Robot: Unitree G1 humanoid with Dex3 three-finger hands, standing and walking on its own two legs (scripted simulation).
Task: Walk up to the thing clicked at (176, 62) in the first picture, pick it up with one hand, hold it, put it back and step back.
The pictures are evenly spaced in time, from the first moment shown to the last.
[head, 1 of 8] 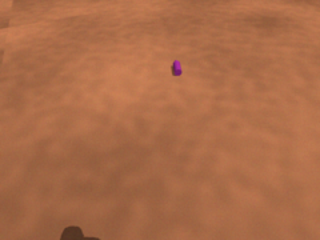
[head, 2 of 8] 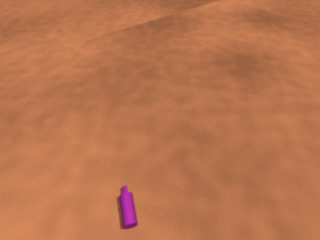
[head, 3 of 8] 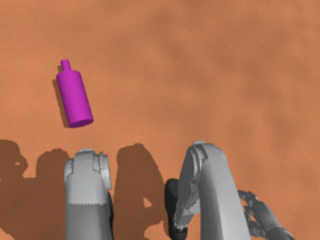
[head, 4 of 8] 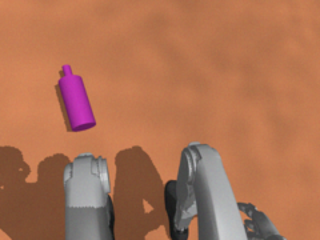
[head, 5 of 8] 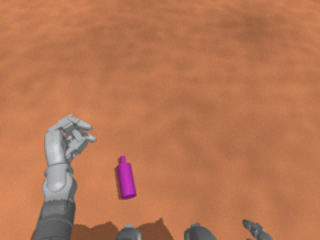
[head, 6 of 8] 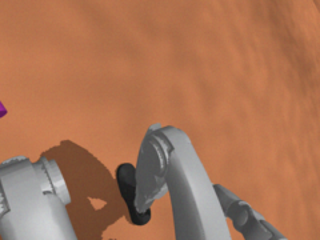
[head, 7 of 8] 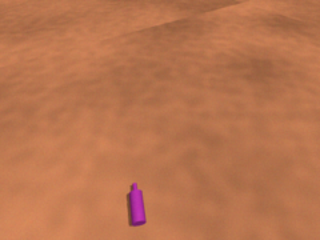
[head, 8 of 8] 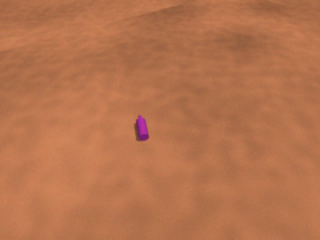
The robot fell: no
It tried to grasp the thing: yes
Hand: left
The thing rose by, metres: 0.00
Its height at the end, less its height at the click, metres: +0.00
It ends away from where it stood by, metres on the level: 0.01
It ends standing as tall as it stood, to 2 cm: yes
